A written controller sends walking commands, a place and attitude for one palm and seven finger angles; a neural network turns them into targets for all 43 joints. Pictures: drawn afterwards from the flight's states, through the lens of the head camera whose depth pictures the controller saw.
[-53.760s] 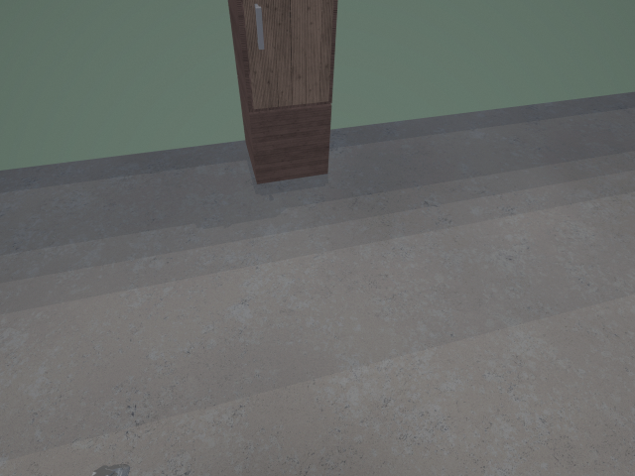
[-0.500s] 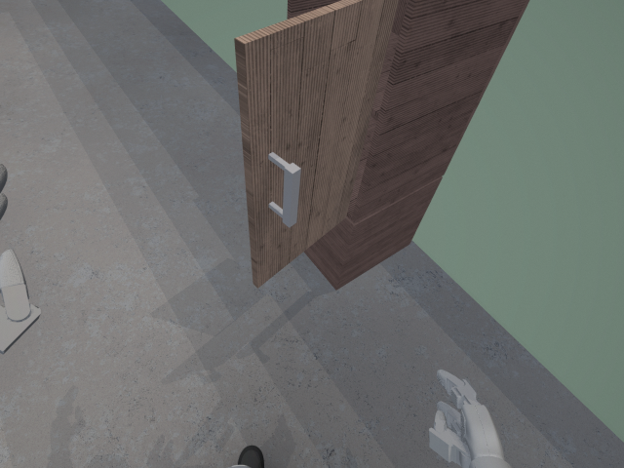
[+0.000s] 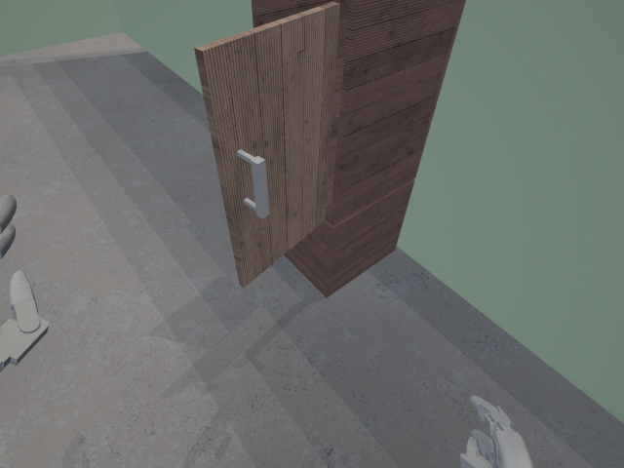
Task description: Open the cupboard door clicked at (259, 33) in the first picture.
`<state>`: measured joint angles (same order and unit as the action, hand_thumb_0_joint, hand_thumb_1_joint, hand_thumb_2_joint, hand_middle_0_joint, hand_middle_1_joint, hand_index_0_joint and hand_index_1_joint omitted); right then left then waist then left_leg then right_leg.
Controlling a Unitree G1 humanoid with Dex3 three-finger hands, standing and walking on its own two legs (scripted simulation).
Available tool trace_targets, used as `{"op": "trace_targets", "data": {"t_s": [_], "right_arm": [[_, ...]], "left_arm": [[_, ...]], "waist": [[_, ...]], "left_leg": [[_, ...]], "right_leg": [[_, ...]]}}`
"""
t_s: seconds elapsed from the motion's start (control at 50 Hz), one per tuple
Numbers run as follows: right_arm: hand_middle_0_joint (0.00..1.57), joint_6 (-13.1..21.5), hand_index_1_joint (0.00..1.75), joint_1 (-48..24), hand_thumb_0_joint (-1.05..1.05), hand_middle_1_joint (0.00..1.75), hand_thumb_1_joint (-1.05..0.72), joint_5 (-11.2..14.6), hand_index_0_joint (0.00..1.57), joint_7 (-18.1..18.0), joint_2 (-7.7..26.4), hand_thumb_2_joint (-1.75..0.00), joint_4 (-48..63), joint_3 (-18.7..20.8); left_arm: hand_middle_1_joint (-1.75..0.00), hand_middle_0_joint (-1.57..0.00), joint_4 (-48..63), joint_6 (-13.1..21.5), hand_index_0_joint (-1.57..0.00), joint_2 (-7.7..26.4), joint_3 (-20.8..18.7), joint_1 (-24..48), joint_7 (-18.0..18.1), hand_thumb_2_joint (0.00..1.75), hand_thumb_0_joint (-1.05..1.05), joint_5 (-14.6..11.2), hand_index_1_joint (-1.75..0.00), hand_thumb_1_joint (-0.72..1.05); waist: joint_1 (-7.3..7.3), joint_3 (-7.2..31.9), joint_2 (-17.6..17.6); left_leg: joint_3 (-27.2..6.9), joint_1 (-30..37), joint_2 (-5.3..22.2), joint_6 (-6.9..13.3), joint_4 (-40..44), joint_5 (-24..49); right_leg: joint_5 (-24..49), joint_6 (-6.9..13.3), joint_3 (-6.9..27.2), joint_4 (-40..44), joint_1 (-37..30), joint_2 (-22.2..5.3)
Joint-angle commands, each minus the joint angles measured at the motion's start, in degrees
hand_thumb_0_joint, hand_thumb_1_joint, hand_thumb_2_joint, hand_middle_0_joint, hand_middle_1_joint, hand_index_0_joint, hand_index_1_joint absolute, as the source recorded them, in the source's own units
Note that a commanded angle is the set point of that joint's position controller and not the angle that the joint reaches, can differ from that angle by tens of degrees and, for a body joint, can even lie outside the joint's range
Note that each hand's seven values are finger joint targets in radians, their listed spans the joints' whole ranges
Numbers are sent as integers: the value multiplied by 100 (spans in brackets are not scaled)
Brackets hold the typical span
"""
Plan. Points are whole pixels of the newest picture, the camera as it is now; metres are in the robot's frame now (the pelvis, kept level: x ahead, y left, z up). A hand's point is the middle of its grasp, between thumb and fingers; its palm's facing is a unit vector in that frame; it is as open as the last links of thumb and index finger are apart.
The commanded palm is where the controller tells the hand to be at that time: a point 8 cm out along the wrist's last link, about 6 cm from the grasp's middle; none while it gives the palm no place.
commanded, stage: stop stepping back and stand still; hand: left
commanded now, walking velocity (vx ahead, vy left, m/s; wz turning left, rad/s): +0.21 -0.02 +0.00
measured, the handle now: (253, 184) +0.63 +0.12 +0.00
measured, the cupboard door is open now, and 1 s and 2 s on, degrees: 100 100 100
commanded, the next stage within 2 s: let the arm hang, fingers relaxed in 0.34 s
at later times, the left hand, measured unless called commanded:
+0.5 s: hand (49, 343) +0.21 +0.26 +0.13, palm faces +0.32 -0.81 -0.49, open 7.4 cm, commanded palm none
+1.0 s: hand out of the picture -0.04 +0.19 -0.16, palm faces +0.13 -0.97 -0.22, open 7.2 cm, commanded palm none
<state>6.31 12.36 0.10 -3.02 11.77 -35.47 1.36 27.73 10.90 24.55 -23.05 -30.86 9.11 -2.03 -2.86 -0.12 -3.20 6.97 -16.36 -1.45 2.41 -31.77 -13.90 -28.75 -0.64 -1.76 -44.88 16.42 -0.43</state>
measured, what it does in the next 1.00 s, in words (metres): steps on the spot: left foot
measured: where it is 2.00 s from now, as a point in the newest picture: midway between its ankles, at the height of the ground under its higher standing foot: outside the picture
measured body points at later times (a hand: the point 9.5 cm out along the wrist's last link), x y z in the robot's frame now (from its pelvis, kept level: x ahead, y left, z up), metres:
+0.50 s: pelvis +0.00 +0.01 +0.01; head +0.02 +0.01 +0.46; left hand +0.19 +0.30 +0.16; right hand +0.17 -0.25 -0.08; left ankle +0.01 +0.14 -0.73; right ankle -0.01 -0.08 -0.71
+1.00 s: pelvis -0.02 +0.00 +0.01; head +0.00 +0.00 +0.46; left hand -0.04 +0.24 -0.14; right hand +0.00 -0.23 -0.14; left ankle +0.00 +0.13 -0.73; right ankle +0.01 -0.09 -0.73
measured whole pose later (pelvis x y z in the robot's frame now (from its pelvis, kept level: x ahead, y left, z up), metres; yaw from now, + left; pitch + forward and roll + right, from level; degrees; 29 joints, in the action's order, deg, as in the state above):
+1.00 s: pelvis -0.02 +0.00 +0.01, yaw +6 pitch -2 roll -1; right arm -2.8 17.4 -1.3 -1.2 9.4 -60.8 0.9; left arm -59.4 -1.9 11.3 -1.1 -17.7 1.2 0.4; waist -0.2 -3.3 0.5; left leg -0.8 -13.9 1.6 -0.9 -28.1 -12.4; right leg -12.5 2.5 -2.3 -26.0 11.8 2.4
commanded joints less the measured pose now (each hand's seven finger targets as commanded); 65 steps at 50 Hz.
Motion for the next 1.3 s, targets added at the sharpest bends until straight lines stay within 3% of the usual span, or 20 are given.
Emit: {"op": "trace_targets", "data": {"t_s": [0.0, 0.04, 0.08, 0.14, 0.2, 0.32, 0.36, 0.4, 0.42, 0.44, 0.5, 0.56, 0.62, 0.66, 0.68, 0.7, 0.72, 0.8, 0.9, 1.28], "right_arm": [[20, 283, 30, -518, 0, 30, -90, -4, 20, -117, 707, -90, 897, 146], [20, 221, 30, -529, 0, 30, -90, 1, 20, -160, 677, -90, 902, 187], [20, 134, 30, -581, 0, 30, -90, -8, 20, -113, 760, -90, 905, 284], [20, 220, 30, -283, 0, 30, -90, -71, 20, -67, 716, -90, 574, 153], [20, 207, 30, -438, 0, 30, -90, -44, 20, -116, 654, -90, 545, 66], [20, 465, 30, -582, 0, 30, -90, -81, 20, -195, 581, -90, 771, 119], [20, 424, 30, -467, 0, 30, -90, -86, 20, -163, 547, -90, 869, 116], [20, 339, 30, -425, 0, 30, -90, -37, 20, -155, 708, -90, 943, 205], [20, 686, 30, -479, 0, 30, -90, 63, 20, 361, 1527, -90, -236, 361], [20, 100, 30, 34, 0, 30, -90, -31, 20, 393, 1667, -90, -373, 440], [20, -215, 30, 146, 0, 30, -90, -221, 20, 272, 1163, -90, -99, 199], [20, -329, 30, -71, 0, 30, -90, -269, 20, 259, 1208, -90, -161, 208], [20, -489, 30, -410, 0, 30, -90, -159, 20, 258, 1086, -90, -390, 117], [20, -585, 30, -239, 0, 30, -90, -69, 20, 276, 526, -90, -502, 33], [20, -648, 30, -82, 0, 30, -90, -84, 20, 291, 515, -90, -655, 38], [20, -724, 30, 16, 0, 30, -90, -99, 20, 300, 479, -90, -853, 40], [20, -811, 30, -31, 0, 30, -90, -143, 20, 261, 458, -90, -1011, 63], [20, -773, 30, 392, 0, 30, -90, -146, 20, 209, 218, -90, -1625, 37], [20, -772, 30, 509, 0, 30, -90, -166, 20, 174, 250, -90, -2110, 20], [20, -608, 30, 913, 0, 30, -90, -143, 20, 84, 84, -90, -2796, -20]], "left_arm": [[-30, -20, 1083, 386, -20, 1050, -1146, -345, 217, 90, 0, -14, -30, 90], [-30, -20, 655, 381, -20, 897, -963, -254, 170, 90, 0, 11, -30, 90], [-30, -20, 328, 322, -20, 870, -777, 196, 109, 90, 0, -12, -30, 90], [-30, -20, -8, 540, -20, 733, -590, 708, 12, 90, 0, 13, -30, 90], [-30, -20, 102, 570, -20, 686, -293, 1222, 12, 90, 0, 119, -30, 90], [-30, -20, 1413, 582, -20, 1146, -789, 565, 237, 90, 0, 96, -30, 90], [-30, -20, 1691, 579, -20, 1100, -952, 168, 267, 90, 0, 1, -30, 90], [-30, -20, 1786, 588, -20, 1071, -1065, -116, 260, 90, 0, -56, -30, 90], [-30, -20, -3067, -120, -20, -475, 1964, 221, -572, 90, 0, 437, -30, 90], [-30, -20, -3104, -876, -20, -521, 1763, 645, -731, 90, 0, 462, -30, 90], [-30, -20, -3420, -1131, -20, -873, 1849, 803, -788, 90, 0, 413, -30, 90], [-30, -20, -4387, -1118, -20, -741, 1979, 1371, -839, 90, 0, 406, -30, 90], [-30, -20, -5534, -1091, -20, -478, 1956, 1166, -848, 90, 0, 369, -30, 90], [-30, -20, -6099, -1048, -20, -3, 1925, 1092, -808, 90, 0, 376, -30, 90], [-30, -20, -6328, -1047, -20, 152, 1951, 1339, -833, 90, 0, 367, -30, 90], [-30, -20, -6523, -1068, -20, 88, 2005, 1602, -851, 90, 0, 349, -30, 90], [-30, -20, -6732, -1080, -20, -96, 2013, 1784, -805, 90, 0, 346, -30, 90], [-30, -20, -7471, -993, -20, -587, 2014, 1622, -742, 90, 0, 301, -30, 90], [-30, -20, -8123, -1092, -20, -714, 2055, 1559, -750, 90, 0, 254, -30, 90], [-30, -20, -9130, -1075, -20, -1079, 2124, 1182, -716, 90, 0, 256, -30, 90]], "waist": [[287, -65, 1781], [334, -198, 838], [382, -502, -1474], [108, -375, -228], [147, -59, -102], [478, 515, -365], [402, 709, 17], [389, 869, 1021], [-169, 298, 1381], [-55, 349, 1422], [63, 742, 1067], [229, 749, -4], [531, 676, 411], [366, 480, -105], [199, 187, 110], [83, 64, 268], [89, -167, -469], [67, -31, 418], [201, -328, 589], [301, -581, 526]], "left_leg": [[-1256, -1897, 1187, 326, 1875, -2750], [-715, -2472, 681, 41, 530, -2756], [-625, -2597, 52, -232, -3260, -1633], [-927, -2163, 419, -271, -3653, -335], [-522, -1610, 410, -254, -2578, 90], [-59, -194, 178, -94, -54, -62], [-151, 396, 162, -113, 689, 448], [-1037, 1120, 884, 113, 923, 1470], [-1473, 1078, 1349, 340, 386, 3230], [-2004, 888, 1777, 760, 616, 4662], [-2158, 805, 1872, 1057, 495, 5714], [-1726, 891, 1553, 894, 445, 4089], [-1099, 143, 958, 286, 338, 2267], [-639, -476, 182, -205, -239, -410], [-496, -220, 88, -258, -372, -1042], [-525, 226, 85, -240, -486, -984], [-550, 283, 135, -238, -641, -697], [-757, 542, 315, -176, 0, 131], [-1090, 282, 564, -83, 845, -230], [-1217, 66, 697, -39, 1548, -395]], "right_leg": [[404, 163, -545, 797, -1443, 136], [51, 406, 158, 1738, -1656, -137], [-2397, 1282, 4038, 4030, -34, -2245], [-575, 1006, 2384, 3571, 65, -1758], [1624, 705, 941, 3139, -353, -1346], [2920, 614, 801, 2682, -1139, -1313], [2715, 466, 598, 2356, -1177, -1045], [2326, 129, 325, 1627, -657, -511], [2354, 14, -434, 203, 839, -384], [-11, 6, 17, -382, 1036, -166], [-692, -55, 457, -1619, 1231, 31], [-207, -64, 259, -678, 883, 10], [1668, -78, 156, 1294, -614, -13], [2723, 339, 1813, 2316, -796, -1203], [2345, 675, 2007, 2603, -147, -1641], [1200, 749, 1781, 2787, 442, -1449], [700, 694, 1698, 2994, 702, -1103], [2128, 637, 1219, 2657, 93, -906], [697, 400, 821, 2839, -46, -440], [1453, 305, 542, 2545, -405, -381]]}}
